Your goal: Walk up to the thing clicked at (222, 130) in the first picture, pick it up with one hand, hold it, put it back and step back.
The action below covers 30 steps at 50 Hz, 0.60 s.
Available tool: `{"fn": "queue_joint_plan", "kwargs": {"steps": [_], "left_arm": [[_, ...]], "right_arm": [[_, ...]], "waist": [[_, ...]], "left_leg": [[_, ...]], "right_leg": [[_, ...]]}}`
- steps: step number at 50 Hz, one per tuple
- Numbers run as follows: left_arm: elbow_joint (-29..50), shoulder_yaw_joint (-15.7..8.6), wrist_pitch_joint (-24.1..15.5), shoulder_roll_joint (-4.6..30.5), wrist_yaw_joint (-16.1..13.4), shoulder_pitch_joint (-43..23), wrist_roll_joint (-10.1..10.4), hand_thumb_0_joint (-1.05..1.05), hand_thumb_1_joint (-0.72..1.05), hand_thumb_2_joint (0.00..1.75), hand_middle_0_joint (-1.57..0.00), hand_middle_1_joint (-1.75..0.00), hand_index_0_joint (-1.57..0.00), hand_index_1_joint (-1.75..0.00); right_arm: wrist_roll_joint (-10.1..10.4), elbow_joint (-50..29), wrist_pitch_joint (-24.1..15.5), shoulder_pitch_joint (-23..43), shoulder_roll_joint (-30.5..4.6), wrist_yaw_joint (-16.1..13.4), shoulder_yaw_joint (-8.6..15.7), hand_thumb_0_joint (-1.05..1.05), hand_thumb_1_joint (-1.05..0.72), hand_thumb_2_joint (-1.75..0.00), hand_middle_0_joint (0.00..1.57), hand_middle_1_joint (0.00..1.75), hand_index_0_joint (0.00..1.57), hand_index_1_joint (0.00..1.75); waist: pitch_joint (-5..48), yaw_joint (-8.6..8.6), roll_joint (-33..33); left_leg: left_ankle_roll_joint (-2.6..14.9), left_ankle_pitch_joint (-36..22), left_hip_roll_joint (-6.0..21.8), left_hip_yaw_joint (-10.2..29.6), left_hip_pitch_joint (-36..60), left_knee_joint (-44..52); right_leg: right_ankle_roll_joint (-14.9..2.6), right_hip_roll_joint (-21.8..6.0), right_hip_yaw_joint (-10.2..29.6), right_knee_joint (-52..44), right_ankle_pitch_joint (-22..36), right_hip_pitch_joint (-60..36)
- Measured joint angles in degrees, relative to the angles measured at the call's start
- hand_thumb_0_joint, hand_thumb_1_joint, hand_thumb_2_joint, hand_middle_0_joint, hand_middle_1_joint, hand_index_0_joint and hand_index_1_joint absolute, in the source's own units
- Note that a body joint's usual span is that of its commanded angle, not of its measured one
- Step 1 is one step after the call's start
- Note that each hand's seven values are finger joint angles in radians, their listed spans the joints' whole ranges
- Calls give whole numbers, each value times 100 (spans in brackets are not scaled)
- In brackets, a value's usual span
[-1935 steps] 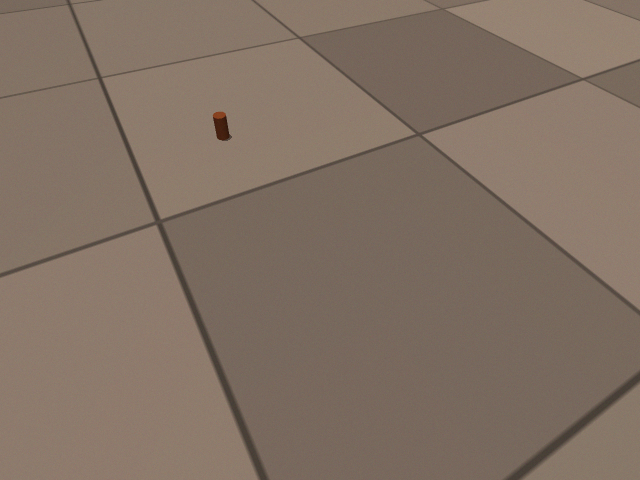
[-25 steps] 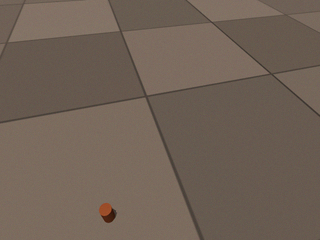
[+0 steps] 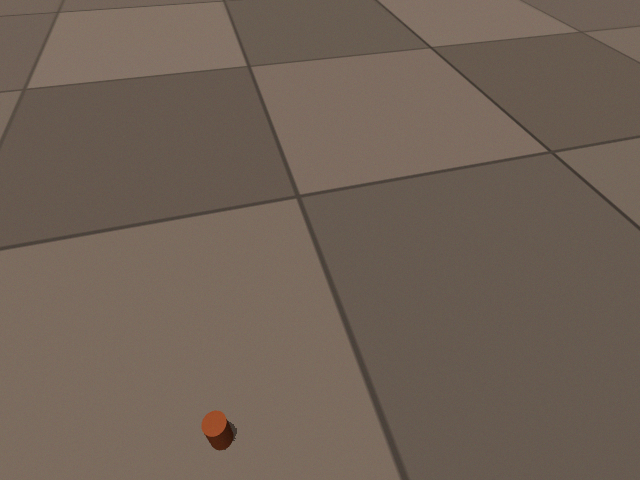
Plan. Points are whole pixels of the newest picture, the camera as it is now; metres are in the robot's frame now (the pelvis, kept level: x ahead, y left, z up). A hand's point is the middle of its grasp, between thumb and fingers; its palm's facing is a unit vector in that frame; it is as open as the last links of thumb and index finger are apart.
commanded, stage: walk up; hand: left
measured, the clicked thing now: (218, 430) +0.40 +0.27 -0.72
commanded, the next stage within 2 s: stand in 0.16 s
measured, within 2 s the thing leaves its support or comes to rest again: neither
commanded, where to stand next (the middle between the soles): +0.05 +0.04 m, yaw +0 degrees
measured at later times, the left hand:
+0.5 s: hand out of the picture +0.07 +0.25 -0.16, palm faces -0.03 -0.94 -0.35, open 7.4 cm
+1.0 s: hand out of the picture +0.06 +0.25 -0.16, palm faces -0.04 -0.94 -0.35, open 7.4 cm
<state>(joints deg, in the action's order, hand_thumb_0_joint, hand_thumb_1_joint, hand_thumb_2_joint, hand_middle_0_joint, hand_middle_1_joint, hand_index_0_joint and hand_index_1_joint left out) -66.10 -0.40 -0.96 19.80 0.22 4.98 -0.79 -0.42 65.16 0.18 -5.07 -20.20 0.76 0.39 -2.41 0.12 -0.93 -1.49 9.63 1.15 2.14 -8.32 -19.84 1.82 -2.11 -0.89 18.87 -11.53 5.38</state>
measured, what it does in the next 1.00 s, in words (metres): stands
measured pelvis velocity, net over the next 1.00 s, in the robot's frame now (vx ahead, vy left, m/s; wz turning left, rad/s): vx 0.00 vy -0.01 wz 0.00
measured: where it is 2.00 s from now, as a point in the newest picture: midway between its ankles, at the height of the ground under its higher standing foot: outside the picture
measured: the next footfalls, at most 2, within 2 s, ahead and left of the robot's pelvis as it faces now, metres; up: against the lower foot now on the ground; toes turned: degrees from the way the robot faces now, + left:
none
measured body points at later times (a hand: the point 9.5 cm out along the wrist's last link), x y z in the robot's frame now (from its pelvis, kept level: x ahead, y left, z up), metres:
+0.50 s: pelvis +0.00 +0.00 +0.00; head +0.01 -0.01 +0.45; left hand +0.07 +0.30 -0.13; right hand +0.07 -0.31 -0.13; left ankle +0.01 +0.14 -0.75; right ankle -0.01 -0.14 -0.75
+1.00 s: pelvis +0.00 -0.01 +0.00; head +0.01 -0.01 +0.45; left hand +0.06 +0.30 -0.13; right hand +0.07 -0.31 -0.14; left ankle +0.01 +0.14 -0.75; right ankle -0.01 -0.14 -0.75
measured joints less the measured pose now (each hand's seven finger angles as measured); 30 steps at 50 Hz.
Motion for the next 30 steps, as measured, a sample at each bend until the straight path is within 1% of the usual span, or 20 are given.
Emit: {"fn": "queue_joint_plan", "kwargs": {"steps": [8, 16, 30], "left_arm": [[-7, -15, 19, -5, -1, 15, -10, 1, 90, 90, -20, -30, -20, -30], [56, -18, 39, 37, 10, 19, 9, 1, 90, 90, -20, -30, -20, -30], [70, 16, 64, 37, 39, 142, -2, 1, 90, 90, -20, -30, -20, -30]], "right_arm": [[-4, 22, 7, -52, 0, -13, 10, 1, -91, -90, 21, 30, 21, 30], [-23, -21, -58, -33, 8, -37, -39, 1, -91, -90, 21, 30, 21, 30], [-27, -39, -55, -37, -30, -31, -66, 1, -91, -90, 21, 30, 21, 30]], "waist": [[-1, 21, 3], [-63, 19, 40], [-52, 0, 44]], "left_leg": [[1, 1, -4, -1, 28, 22], [-24, -46, 15, -16, 30, 68], [-47, -84, 52, -14, 0, 78]], "right_leg": [[0, -5, 0, -10, -8, -23], [-13, 12, 17, -12, 23, 4], [-40, 50, 17, -23, 66, 38]]}}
